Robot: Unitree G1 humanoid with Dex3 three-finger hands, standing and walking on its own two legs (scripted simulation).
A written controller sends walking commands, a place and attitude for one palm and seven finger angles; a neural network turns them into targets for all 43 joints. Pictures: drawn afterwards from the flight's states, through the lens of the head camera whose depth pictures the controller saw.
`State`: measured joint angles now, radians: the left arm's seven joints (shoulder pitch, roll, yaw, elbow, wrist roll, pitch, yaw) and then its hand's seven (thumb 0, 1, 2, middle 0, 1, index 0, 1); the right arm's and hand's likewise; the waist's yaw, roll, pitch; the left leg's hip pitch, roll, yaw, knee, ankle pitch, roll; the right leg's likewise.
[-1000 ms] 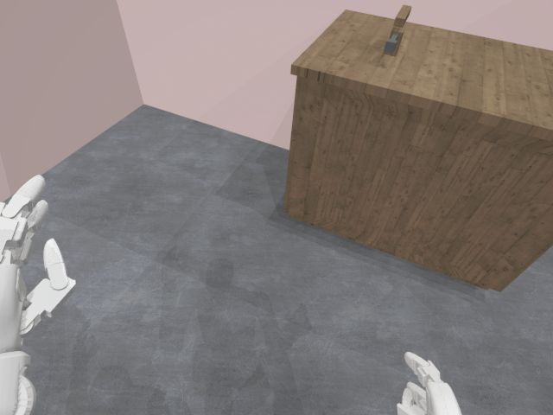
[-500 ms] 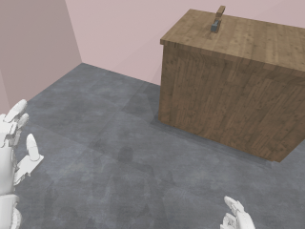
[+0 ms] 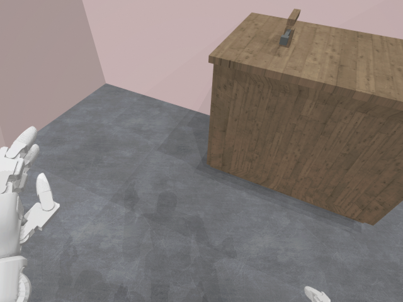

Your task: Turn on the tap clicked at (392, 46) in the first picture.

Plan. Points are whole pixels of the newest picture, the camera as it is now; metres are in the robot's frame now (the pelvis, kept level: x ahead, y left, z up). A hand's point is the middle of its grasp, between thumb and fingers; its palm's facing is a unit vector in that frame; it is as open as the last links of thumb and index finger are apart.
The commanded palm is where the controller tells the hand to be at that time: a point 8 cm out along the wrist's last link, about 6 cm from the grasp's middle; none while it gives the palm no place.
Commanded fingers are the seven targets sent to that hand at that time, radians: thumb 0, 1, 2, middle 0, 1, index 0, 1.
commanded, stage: walk to a spot facing it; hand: left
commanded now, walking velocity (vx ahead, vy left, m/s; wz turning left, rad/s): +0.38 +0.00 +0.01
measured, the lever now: (284, 40) +1.01 -0.26 +0.10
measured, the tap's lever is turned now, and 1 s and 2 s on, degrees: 0 0 0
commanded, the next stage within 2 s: turn to face it in 0.38 s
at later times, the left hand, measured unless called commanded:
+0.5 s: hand (116, 124) +0.38 +0.19 +0.17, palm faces +0.36 -0.79 -0.51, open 7.5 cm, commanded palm +0.32 +0.24 +0.18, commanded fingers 0.00 0.90 0.90 -0.20 -0.30 -0.20 -0.30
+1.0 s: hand (148, 86) +0.52 +0.16 +0.17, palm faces +0.19 -0.91 -0.38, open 7.5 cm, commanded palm +0.47 +0.20 +0.18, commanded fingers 0.00 0.90 0.90 -0.20 -0.30 -0.20 -0.30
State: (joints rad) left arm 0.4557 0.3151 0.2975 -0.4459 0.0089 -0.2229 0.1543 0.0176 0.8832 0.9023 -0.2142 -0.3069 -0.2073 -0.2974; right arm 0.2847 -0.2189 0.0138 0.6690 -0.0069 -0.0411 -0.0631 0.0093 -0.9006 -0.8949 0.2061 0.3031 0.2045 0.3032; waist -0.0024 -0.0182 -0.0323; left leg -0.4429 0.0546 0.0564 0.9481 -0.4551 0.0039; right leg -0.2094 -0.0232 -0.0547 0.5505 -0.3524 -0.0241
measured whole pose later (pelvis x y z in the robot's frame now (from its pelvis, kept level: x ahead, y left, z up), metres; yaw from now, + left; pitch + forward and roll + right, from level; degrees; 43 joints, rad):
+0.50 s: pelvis +0.15 -0.03 -0.02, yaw -2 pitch -1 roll +0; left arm 0.44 0.40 0.37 -0.50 -0.01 -0.19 0.14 0.02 0.88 0.90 -0.21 -0.31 -0.21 -0.30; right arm 0.21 -0.15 0.03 0.62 0.01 -0.05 -0.06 0.00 -0.90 -0.89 0.21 0.30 0.21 0.30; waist 0.00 0.06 0.06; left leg -0.27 0.15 0.08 0.91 -0.48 -0.02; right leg -0.40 -0.06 -0.21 0.67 -0.25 -0.06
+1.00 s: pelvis +0.24 -0.03 +0.00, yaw -17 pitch +1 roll +0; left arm 0.42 0.39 0.39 -0.50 -0.03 -0.21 0.16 0.02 0.88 0.90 -0.21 -0.31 -0.21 -0.30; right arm 0.16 -0.17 0.01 0.52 0.00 0.00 -0.04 0.01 -0.90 -0.90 0.20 0.30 0.20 0.30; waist 0.02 -0.06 0.02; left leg -0.29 0.09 0.21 0.57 -0.28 0.01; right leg -0.39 0.02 -0.02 0.86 -0.48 0.01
